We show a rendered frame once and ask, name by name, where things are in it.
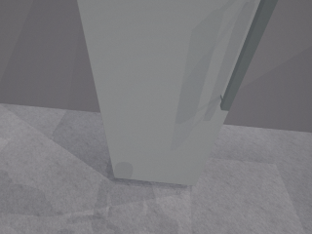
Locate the handle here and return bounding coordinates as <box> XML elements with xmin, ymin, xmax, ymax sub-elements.
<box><xmin>220</xmin><ymin>0</ymin><xmax>278</xmax><ymax>111</ymax></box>

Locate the fridge door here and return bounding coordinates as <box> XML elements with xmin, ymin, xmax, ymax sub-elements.
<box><xmin>77</xmin><ymin>0</ymin><xmax>260</xmax><ymax>186</ymax></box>

